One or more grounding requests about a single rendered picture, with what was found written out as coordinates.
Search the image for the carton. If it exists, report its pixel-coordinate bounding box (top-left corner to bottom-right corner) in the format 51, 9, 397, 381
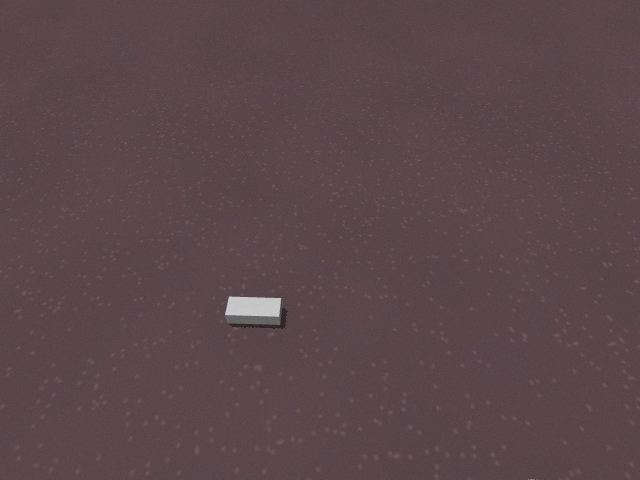
225, 297, 282, 325

